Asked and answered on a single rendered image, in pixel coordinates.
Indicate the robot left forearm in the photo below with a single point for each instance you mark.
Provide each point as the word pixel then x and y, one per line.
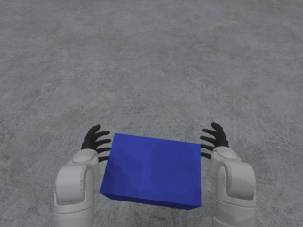
pixel 74 191

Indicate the carton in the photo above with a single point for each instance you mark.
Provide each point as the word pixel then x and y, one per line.
pixel 153 171

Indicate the robot right forearm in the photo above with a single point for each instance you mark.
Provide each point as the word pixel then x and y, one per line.
pixel 235 189

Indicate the robot right hand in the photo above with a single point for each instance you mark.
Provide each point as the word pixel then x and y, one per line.
pixel 220 140

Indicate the robot left hand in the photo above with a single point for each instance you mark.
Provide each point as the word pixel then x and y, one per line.
pixel 91 143

